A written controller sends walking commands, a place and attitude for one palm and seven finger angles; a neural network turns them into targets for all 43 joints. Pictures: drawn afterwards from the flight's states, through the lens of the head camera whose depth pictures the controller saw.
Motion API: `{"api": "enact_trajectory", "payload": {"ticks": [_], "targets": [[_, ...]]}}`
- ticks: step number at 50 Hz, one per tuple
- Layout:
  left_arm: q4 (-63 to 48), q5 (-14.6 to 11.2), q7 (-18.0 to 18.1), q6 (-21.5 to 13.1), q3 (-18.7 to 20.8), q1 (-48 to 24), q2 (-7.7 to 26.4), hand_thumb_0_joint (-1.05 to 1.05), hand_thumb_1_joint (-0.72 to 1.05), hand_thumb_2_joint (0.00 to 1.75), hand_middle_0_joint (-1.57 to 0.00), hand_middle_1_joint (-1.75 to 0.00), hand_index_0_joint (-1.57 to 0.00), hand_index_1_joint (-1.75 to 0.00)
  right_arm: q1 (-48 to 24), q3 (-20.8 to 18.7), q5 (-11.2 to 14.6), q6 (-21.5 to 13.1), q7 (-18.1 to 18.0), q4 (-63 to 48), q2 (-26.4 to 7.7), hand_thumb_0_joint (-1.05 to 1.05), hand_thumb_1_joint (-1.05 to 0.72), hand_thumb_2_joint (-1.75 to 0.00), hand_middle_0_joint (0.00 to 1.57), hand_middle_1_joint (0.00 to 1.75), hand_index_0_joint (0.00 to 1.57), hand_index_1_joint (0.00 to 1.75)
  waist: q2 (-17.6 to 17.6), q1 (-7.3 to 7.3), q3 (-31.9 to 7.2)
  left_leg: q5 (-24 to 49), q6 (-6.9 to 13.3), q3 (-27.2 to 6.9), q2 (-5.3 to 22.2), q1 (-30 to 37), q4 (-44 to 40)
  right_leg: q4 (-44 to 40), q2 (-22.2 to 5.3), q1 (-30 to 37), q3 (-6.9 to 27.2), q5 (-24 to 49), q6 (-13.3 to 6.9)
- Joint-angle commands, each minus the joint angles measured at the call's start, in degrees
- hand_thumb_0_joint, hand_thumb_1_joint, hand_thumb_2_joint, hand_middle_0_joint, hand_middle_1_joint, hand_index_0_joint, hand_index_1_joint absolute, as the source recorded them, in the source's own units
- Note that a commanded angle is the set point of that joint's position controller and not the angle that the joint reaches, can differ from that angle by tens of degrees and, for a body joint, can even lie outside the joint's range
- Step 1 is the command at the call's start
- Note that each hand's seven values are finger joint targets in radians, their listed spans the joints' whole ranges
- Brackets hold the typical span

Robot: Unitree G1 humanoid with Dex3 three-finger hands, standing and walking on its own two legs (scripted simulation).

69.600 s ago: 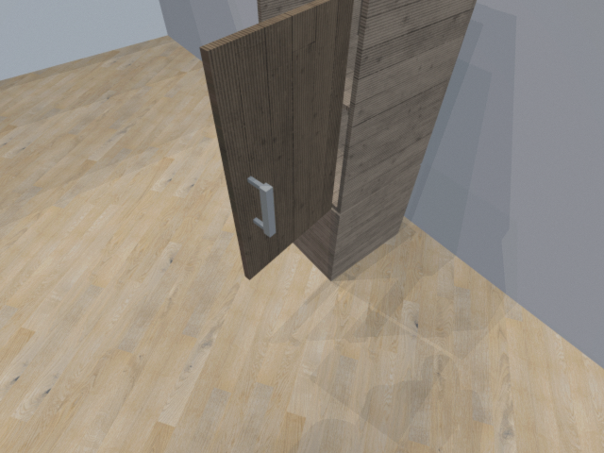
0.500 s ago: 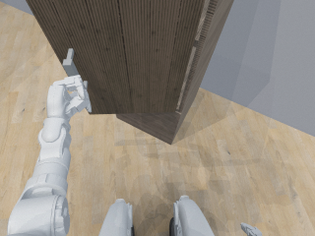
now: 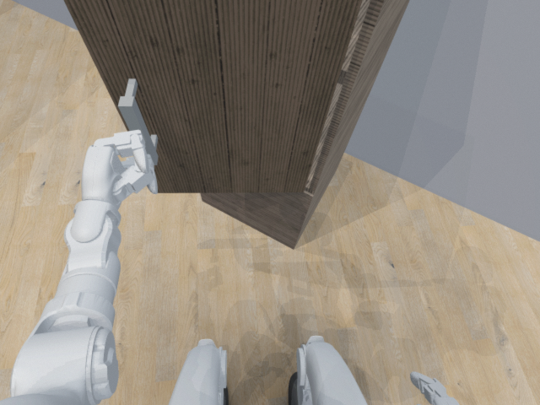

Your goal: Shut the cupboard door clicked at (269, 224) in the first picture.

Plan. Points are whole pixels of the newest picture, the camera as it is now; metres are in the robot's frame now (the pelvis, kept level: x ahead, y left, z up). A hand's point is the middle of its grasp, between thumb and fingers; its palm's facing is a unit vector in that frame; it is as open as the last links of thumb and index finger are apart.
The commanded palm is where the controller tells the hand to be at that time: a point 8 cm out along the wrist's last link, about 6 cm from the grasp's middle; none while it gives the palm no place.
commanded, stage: push the door shut along its arc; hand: left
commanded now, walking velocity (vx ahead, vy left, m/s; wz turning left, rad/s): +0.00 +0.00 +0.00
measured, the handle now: (142, 125) +0.53 +0.20 +0.04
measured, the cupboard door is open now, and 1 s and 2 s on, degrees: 31 11 5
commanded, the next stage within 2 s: pull the fist back off the door in 1.20 s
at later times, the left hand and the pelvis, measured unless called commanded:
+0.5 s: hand (156, 141) +0.50 +0.17 +0.04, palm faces -0.14 -0.99 -0.04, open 3.0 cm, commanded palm +0.51 +0.20 +0.04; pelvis -0.02 +0.00 -0.02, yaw -1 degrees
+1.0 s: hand (169, 111) +0.56 +0.16 +0.04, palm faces -0.24 -0.97 -0.03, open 3.2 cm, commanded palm +0.58 +0.16 +0.04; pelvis -0.02 +0.01 -0.04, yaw -2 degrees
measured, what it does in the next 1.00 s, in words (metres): stands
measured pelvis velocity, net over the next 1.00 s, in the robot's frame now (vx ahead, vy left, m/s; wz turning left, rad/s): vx -0.02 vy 0.01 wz -0.04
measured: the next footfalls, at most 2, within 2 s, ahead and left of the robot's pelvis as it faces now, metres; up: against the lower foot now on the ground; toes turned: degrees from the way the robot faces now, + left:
none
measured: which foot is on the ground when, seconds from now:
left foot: down 0.00-1.00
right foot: down 0.00-1.00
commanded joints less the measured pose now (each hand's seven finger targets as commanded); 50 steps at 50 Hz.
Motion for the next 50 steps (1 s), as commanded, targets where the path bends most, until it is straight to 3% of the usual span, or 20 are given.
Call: {"api": "enact_trajectory", "payload": {"ticks": [1,2,6,8,11,13,16,18,20,24,25,28,30,31,34,36,42,43,46,50], "targets": [[-11.09,-0.2,-1.19,-4.53,1.72,-29.54,12.96,0.0,0.9,0.9,-1.3,-1.5,-1.3,-1.5,6.51,-3.78,-0.26,-1.68,-1.04,-3.28,-9.58,0.0,-0.9,-0.9,0.2,0.3,0.2,0.3,5.83,-2.66,-25.91,13.46,1.0,-1.85,-1.55,17.55,-8.69,-8.2,1.55,9.97,1.58,12.19,-1.58],[-10.04,-0.02,-1.5,-4.37,0.37,-29.81,11.48,0.0,0.9,0.9,-1.3,-1.5,-1.3,-1.5,6.67,-3.78,-0.27,-1.65,-0.91,-3.11,-9.41,0.0,-0.9,-0.9,0.2,0.3,0.2,0.3,6.87,-2.87,-26.26,14.26,0.87,-2.03,-1.57,18.66,-8.61,-8.09,1.63,9.03,1.34,12.36,-1.69],[-5.56,0.11,-2.48,-2.98,2.54,-30.27,14.26,0.0,0.9,0.9,-1.3,-1.5,-1.3,-1.5,7.66,-3.71,-0.3,-1.18,-0.73,-2.99,-10.12,0.0,-0.9,-0.9,0.2,0.3,0.2,0.3,4.86,-3.18,-27.04,15.34,0.97,-2.36,-1.31,17.44,-7.82,-7.41,1.8,8.74,1.12,12.89,-1.58],[-5.53,0.33,-3.17,-2.48,1.61,-33.86,14.3,0.0,0.9,0.9,-1.3,-1.5,-1.3,-1.5,7.84,-3.59,-0.14,-0.98,-0.7,-2.89,-10.12,0.0,-0.9,-0.9,0.2,0.3,0.2,0.3,5.24,-4.19,-26.0,13.97,1.16,-2.29,-1.33,16.2,-7.73,-7.76,1.81,8.57,1.32,12.06,-1.52],[-6.28,0.32,-4.12,-2.5,0.73,-36.02,13.85,0.0,0.9,0.9,-1.3,-1.5,-1.3,-1.5,8.55,-3.65,-0.22,-0.94,-0.58,-2.69,-10.22,0.0,-0.9,-0.9,0.2,0.3,0.2,0.3,6.89,-4.58,-28.98,15.84,1.1,-2.77,-1.21,19.13,-7.48,-7.4,1.92,7.32,0.98,12.64,-1.69],[-4.52,0.4,-4.69,-2.02,0.17,-38.08,14.04,0.0,0.9,0.9,-1.3,-1.5,-1.3,-1.5,8.89,-3.5,-0.12,-0.83,-0.57,-2.2,-10.44,0.0,-0.9,-0.9,0.2,0.3,0.2,0.3,6.51,-5.41,-26.55,13.55,1.14,-3.09,-1.11,17.83,-7.49,-7.77,2.06,5.8,0.88,10.69,-1.72],[-2.66,0.82,-5.03,-1.64,1.85,-42.3,17.63,0.0,0.9,0.9,-1.3,-1.5,-1.3,-1.5,9.5,-3.22,-0.14,-0.97,-0.89,-1.56,-10.99,0.0,-0.9,-0.9,0.2,0.3,0.2,0.3,5.27,-6.38,-26.31,10.45,1.69,-2.95,-1.22,14.35,-6.62,-7.92,2.19,5.75,1.43,8.49,-1.65],[-0.08,1.35,-5.56,-0.76,-0.05,-45.25,16.64,0.0,0.9,0.9,-1.3,-1.5,-1.3,-1.5,9.81,-2.81,-0.12,-1.23,-0.93,-1.07,-10.88,0.0,-0.9,-0.9,0.2,0.3,0.2,0.3,6.32,-7.67,-23.85,8.02,1.75,-3.25,-1.28,13.02,-6.54,-7.89,2.31,3.47,1.17,6.53,-1.77],[0.03,1.55,-5.88,-0.51,0.4,-48.21,18.1,0.0,0.9,0.9,-1.3,-1.5,-1.3,-1.5,10.54,-2.73,-0.31,-1.65,-1.12,-1.11,-11.27,0.0,-0.9,-0.9,0.2,0.3,0.2,0.3,6.55,-8.46,-25.24,7.26,2.13,-3.39,-1.39,12.37,-5.78,-7.47,2.44,2.75,1.24,5.79,-1.87],[1.31,2.12,-7.47,0.84,1.34,-50.5,20.9,0.0,0.9,0.9,-1.3,-1.5,-1.3,-1.5,11.66,-2.45,-0.51,-2.07,-1.03,-0.51,-11.75,0.0,-0.9,-0.9,0.2,0.3,0.2,0.3,10.07,-8.32,-29.38,10.06,1.87,-3.94,-1.04,14.19,-4.69,-6.29,2.49,1.6,0.89,6.96,-2.19],[1.39,1.73,-7.92,1.2,0.45,-51.05,19.72,0.0,0.9,0.9,-1.3,-1.5,-1.3,-1.5,12.06,-2.4,-0.52,-2.28,-0.96,-0.74,-11.7,0.0,-0.9,-0.9,0.2,0.3,0.2,0.3,10.45,-8.96,-29.87,11.21,2.07,-4.01,-1.06,14.91,-4.4,-6.06,2.65,0.89,0.74,7.65,-2.23],[2.57,2.31,-8.47,2.6,1.44,-51.89,21.44,0.0,0.9,0.9,-1.3,-1.5,-1.3,-1.5,12.85,-2.24,-0.61,-2.02,-0.67,-0.36,-12.04,0.0,-0.9,-0.9,0.2,0.3,0.2,0.3,12.39,-8.7,-29.57,12.43,1.65,-4.63,-0.56,15.92,-4.42,-5.52,2.63,-1.03,0.16,8.04,-2.37],[1.42,2.78,-8.55,2.94,0.7,-54.56,21.24,0.0,0.9,0.9,-1.3,-1.5,-1.3,-1.5,13.56,-2.29,-0.73,-2.1,-0.58,-0.39,-12.21,0.0,-0.9,-0.9,0.2,0.3,0.2,0.3,11.47,-9.93,-30.85,12.77,1.93,-5.01,-0.49,16.56,-3.91,-5.21,2.78,-1.88,-0.01,8.26,-2.26],[1.61,3.26,-8.66,3.23,0.62,-54.93,21.73,0.0,0.9,0.9,-1.3,-1.5,-1.3,-1.5,13.6,-2.31,-0.72,-2.01,-0.5,-0.13,-12.19,0.0,-0.9,-0.9,0.2,0.3,0.2,0.3,12.85,-9.73,-31.35,12.93,1.76,-4.89,-0.39,16.65,-3.79,-5.37,2.72,-1.98,0.12,8.36,-2.2],[2.88,4.09,-8.89,4.4,-0.35,-58.0,22.0,0.0,0.9,0.9,-1.3,-1.5,-1.3,-1.5,14.08,-2.09,-0.72,-2.1,-0.52,0.46,-12.4,0.0,-0.9,-0.9,0.2,0.3,0.2,0.3,12.64,-11.18,-28.66,10.43,1.84,-5.26,-0.22,15.33,-3.74,-5.55,2.83,-3.92,-0.09,7.05,-2.21],[3.17,4.44,-9.12,4.75,0.0,-59.56,23.1,0.0,0.9,0.9,-1.3,-1.5,-1.3,-1.5,14.64,-1.95,-0.84,-2.23,-0.53,0.67,-12.68,0.0,-0.9,-0.9,0.2,0.3,0.2,0.3,13.82,-11.33,-29.92,11.24,1.66,-5.85,-0.13,16.49,-3.66,-4.95,2.88,-5.06,-0.48,7.26,-2.39],[4.99,5.12,-9.73,6.87,-3.67,-64.7,19.21,0.0,0.9,0.9,-1.3,-1.5,-1.3,-1.5,15.8,-1.86,-1.14,-2.8,-0.51,1.81,-12.85,0.0,-0.9,-0.9,0.2,0.3,0.2,0.3,16.12,-13.85,-28.91,11.12,1.34,-7.67,0.33,19.82,-3.32,-4.31,3.01,-11.33,-1.54,7.35,-2.63],[4.37,5.16,-9.74,7.05,-2.96,-65.96,20.64,0.0,0.9,0.9,-1.3,-1.5,-1.3,-1.5,16.13,-1.74,-1.24,-2.9,-0.55,1.91,-13.02,0.0,-0.9,-0.9,0.2,0.3,0.2,0.3,16.77,-13.68,-29.19,11.67,1.26,-7.74,0.37,19.8,-3.2,-4.03,2.96,-11.18,-1.59,7.6,-2.7],[5.16,5.68,-9.86,8.03,-4.09,-67.86,19.41,0.0,0.9,0.9,-1.3,-1.5,-1.3,-1.5,16.55,-1.65,-1.36,-3.21,-0.55,2.29,-13.07,0.0,-0.9,-0.9,0.2,0.3,0.2,0.3,17.88,-14.67,-30.37,13.39,1.18,-8.3,0.48,21.19,-2.49,-3.53,3.08,-13.2,-1.9,8.36,-2.78],[6.28,6.19,-10.26,9.19,-2.38,-69.97,22.66,0.0,0.9,0.9,-1.3,-1.5,-1.3,-1.5,17.05,-1.11,-1.6,-3.67,-0.54,2.19,-12.99,0.0,-0.9,-0.9,0.2,0.3,0.2,0.3,18.14,-14.93,-30.96,14.33,1.63,-7.3,0.12,18.81,-1.06,-3.18,3.39,-11.98,-1.82,8.53,-2.86]]}}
